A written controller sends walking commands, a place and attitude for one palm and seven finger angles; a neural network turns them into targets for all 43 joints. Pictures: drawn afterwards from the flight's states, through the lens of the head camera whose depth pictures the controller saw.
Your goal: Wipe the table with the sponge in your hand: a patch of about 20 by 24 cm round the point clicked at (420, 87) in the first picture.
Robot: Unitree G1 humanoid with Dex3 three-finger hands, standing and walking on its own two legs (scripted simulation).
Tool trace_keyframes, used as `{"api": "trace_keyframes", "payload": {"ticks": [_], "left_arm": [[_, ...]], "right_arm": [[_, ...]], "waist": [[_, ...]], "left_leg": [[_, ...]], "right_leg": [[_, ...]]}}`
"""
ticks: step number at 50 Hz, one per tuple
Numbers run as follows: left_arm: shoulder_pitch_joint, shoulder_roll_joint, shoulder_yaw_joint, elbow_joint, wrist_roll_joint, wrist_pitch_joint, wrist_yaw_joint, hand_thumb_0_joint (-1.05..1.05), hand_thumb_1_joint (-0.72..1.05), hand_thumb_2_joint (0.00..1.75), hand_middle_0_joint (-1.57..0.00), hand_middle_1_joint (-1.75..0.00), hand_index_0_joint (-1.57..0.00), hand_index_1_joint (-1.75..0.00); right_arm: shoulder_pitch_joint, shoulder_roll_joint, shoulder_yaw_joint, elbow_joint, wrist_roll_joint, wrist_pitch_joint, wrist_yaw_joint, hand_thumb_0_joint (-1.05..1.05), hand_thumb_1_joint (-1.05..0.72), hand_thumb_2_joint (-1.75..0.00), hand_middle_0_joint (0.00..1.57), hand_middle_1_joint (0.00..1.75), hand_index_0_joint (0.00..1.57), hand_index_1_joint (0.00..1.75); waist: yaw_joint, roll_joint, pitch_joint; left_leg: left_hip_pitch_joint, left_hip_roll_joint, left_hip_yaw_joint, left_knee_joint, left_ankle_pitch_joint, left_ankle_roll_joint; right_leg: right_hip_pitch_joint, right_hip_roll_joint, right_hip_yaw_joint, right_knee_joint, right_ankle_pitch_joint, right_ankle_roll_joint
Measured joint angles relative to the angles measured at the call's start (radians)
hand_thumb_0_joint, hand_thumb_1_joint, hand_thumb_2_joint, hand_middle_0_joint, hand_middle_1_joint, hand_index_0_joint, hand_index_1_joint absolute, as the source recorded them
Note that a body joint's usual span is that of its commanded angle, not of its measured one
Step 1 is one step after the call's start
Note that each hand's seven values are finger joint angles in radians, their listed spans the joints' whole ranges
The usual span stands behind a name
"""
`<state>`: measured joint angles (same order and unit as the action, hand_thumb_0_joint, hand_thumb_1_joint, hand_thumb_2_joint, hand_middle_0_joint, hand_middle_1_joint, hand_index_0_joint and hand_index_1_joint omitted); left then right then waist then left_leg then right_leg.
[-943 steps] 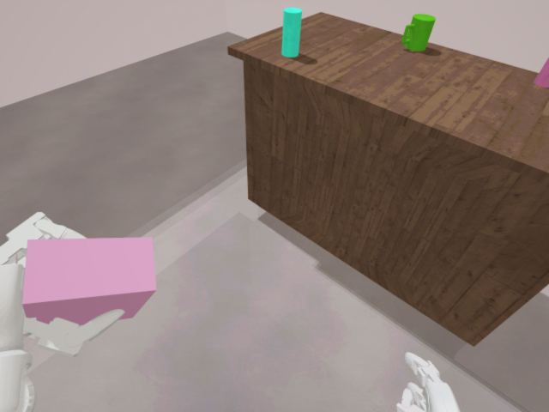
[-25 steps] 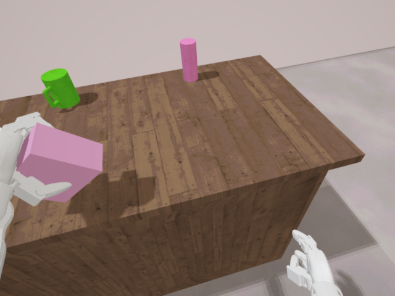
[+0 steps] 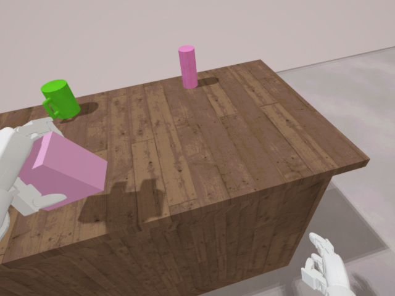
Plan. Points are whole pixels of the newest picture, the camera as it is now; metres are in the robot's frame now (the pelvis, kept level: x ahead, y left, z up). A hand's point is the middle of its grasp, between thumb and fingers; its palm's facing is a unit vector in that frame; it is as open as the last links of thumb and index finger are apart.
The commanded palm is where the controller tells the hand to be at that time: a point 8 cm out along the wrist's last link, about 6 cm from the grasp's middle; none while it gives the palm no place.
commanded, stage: turn the palm down, sponge in hand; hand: left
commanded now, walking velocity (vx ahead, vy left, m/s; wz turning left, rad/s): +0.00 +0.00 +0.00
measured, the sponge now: (59, 179) +0.24 +0.27 +0.18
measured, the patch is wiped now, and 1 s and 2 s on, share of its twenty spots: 0.00 0.00 0.00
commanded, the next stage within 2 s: move the sponge above the wiping area in 1.14 s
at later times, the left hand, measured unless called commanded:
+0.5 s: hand (14, 154) +0.23 +0.31 +0.24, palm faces +0.29 -0.14 -0.95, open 10.0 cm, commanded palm +0.17 +0.31 +0.31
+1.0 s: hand (12, 160) +0.21 +0.30 +0.24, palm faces +0.29 -0.05 -0.96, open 10.0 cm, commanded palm +0.16 +0.29 +0.31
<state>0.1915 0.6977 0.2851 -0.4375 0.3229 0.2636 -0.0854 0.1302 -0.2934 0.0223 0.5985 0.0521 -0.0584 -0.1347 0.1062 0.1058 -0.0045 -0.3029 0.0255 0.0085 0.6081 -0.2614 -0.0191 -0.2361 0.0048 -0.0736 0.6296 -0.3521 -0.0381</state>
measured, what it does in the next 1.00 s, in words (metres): stands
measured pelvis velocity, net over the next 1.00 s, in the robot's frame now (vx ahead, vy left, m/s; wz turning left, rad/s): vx -0.03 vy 0.01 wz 0.00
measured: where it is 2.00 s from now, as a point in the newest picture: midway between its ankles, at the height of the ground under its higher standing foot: outside the picture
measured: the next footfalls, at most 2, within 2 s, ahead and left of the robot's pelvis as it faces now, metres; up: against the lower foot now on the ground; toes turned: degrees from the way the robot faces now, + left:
none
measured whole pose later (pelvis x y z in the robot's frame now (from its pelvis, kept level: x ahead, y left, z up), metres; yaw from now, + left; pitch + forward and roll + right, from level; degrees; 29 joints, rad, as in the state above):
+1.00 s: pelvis -0.03 +0.01 +0.01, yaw +0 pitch -5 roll +0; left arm -0.08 0.70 0.07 -0.36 0.72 0.46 -0.16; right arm -0.04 -0.27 0.08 0.67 0.07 0.00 -0.10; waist 0.16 0.14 0.01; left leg -0.25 0.01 0.02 0.50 -0.16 -0.01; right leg -0.19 0.00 -0.07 0.55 -0.26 -0.03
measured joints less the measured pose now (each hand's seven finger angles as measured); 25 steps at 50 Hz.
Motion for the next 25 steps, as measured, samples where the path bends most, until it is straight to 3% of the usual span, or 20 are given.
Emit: {"api": "trace_keyframes", "payload": {"ticks": [6, 13, 18, 25], "left_arm": [[-0.074, 0.008, -0.058, -0.013, 0.079, 0.082, 0.014, -0.01, -0.48, 1.02, -0.74, -1.36, -0.75, -1.35], [-0.169, 0.016, -0.117, 0.021, 0.192, 0.206, -0.054, -0.01, -0.48, 1.02, -0.74, -1.35, -0.75, -1.35], [-0.189, 0.017, -0.162, -0.004, 0.251, 0.210, -0.094, -0.01, -0.48, 1.02, -0.74, -1.35, -0.75, -1.35], [-0.231, 0.031, -0.181, -0.017, 0.299, 0.223, -0.078, -0.01, -0.48, 1.02, -0.74, -1.35, -0.75, -1.35]], "right_arm": [[-0.060, 0.027, 0.032, -0.001, 0.006, 0.014, 0.011, 0.01, -0.90, -0.89, 0.20, 0.30, 0.20, 0.30], [-0.106, 0.035, 0.050, 0.012, 0.025, 0.047, 0.006, 0.01, -0.90, -0.89, 0.20, 0.30, 0.18, 0.29], [-0.126, 0.024, 0.054, 0.025, 0.022, 0.053, 0.010, 0.01, -0.90, -0.89, 0.20, 0.30, 0.17, 0.29], [-0.148, 0.018, 0.046, 0.048, 0.022, 0.062, 0.015, 0.01, -0.90, -0.89, 0.20, 0.30, 0.15, 0.28]], "waist": [[0.013, 0.003, -0.001], [0.023, 0.006, 0.008], [0.027, 0.004, 0.023], [0.038, 0.006, 0.026]], "left_leg": [[0.017, -0.010, 0.005, -0.033, 0.021, 0.011], [0.040, -0.023, 0.010, -0.083, 0.057, 0.025], [0.051, -0.029, 0.016, -0.106, 0.075, 0.032], [0.057, -0.033, 0.019, -0.123, 0.092, 0.034]], "right_leg": [[0.019, -0.009, 0.004, -0.036, 0.025, 0.012], [0.039, -0.021, 0.008, -0.082, 0.059, 0.023], [0.045, -0.026, 0.014, -0.099, 0.077, 0.028], [0.046, -0.030, 0.017, -0.105, 0.089, 0.029]]}}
